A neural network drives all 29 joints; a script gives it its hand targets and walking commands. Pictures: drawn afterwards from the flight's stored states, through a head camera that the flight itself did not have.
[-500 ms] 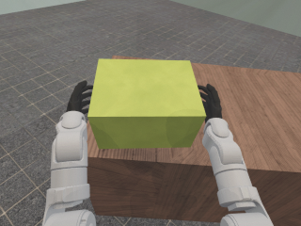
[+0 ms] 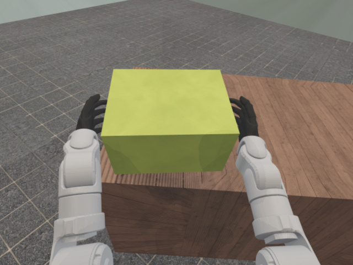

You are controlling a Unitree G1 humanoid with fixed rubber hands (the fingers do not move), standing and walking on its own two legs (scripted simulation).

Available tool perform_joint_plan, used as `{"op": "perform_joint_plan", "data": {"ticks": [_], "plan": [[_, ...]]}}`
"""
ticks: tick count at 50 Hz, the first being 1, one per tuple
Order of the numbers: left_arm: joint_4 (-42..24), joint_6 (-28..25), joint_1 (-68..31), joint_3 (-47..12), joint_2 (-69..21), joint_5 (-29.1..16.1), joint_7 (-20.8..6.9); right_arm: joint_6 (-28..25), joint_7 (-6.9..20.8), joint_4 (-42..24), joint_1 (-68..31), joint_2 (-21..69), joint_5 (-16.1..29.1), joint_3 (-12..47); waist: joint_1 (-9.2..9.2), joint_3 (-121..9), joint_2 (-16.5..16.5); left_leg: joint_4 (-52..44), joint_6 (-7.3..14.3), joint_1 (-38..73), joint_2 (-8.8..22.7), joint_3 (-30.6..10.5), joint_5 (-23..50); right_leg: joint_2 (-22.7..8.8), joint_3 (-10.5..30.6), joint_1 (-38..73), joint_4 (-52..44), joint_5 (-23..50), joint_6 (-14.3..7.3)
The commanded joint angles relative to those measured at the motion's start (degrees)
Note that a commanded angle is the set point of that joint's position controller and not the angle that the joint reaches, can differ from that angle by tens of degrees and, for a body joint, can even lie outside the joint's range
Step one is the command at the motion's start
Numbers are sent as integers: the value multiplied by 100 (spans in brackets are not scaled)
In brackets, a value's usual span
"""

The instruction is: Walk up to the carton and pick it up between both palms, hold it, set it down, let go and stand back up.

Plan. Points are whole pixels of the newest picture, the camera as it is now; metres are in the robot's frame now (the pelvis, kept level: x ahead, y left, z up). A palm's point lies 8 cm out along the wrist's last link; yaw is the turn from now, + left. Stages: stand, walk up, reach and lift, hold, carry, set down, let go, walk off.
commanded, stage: hold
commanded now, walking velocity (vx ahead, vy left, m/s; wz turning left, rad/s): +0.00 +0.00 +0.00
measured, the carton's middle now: (168, 120) +0.41 +0.01 +0.14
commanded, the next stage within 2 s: set down in 1.96 s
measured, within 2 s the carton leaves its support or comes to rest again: neither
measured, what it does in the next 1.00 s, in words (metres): stands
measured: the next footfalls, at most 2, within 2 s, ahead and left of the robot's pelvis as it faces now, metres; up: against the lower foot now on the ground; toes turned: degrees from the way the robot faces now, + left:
none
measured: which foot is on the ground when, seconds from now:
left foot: down 0.00-1.00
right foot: down 0.00-1.00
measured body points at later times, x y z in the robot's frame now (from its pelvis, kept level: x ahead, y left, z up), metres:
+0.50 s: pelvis +0.00 +0.00 +0.00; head -0.02 +0.03 +0.45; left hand +0.37 +0.19 +0.15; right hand +0.37 -0.16 +0.16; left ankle +0.04 +0.11 -0.75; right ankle +0.04 -0.10 -0.75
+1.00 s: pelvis +0.00 +0.00 +0.00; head -0.02 +0.03 +0.45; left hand +0.37 +0.18 +0.15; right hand +0.37 -0.16 +0.16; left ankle +0.04 +0.11 -0.75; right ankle +0.04 -0.10 -0.75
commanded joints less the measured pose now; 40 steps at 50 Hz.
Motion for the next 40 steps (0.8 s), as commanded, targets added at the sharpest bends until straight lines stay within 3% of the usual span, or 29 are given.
{"op": "perform_joint_plan", "data": {"ticks": [1, 20, 40], "plan": [[-1036, -611, -4080, -2572, -2131, -1079, -1008, -548, 981, -1707, -4314, 2500, 351, 2034, -20, -2970, 379, -277, 6, 417, -206, 234, 523, 103, 22, 781, -192, 313, 216], [-1367, -691, -4005, -2806, -2179, -1108, -959, -668, 951, -1858, -4117, 2409, 487, 2145, -114, -3104, 569, -66, -147, 821, -204, 187, 1222, 172, -30, 718, -158, 696, 207], [-1409, -621, -3897, -2753, -2159, -1077, -950, -628, 983, -1849, -4060, 2366, 496, 2163, -54, -2989, 491, -131, -110, 737, -184, 209, 1099, 170, -16, 730, -182, 595, 183]]}}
